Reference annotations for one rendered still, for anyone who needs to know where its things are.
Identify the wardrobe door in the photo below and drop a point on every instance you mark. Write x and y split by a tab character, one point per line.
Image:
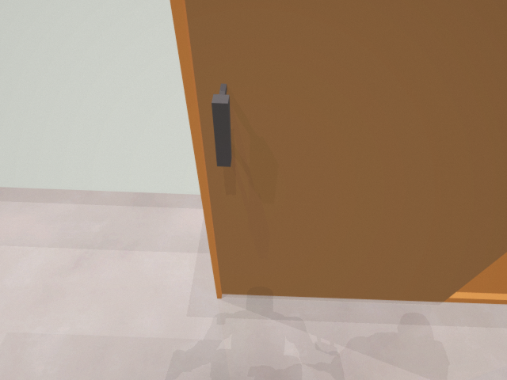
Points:
368	144
492	280

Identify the handle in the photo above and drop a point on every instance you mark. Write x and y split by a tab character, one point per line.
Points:
222	126

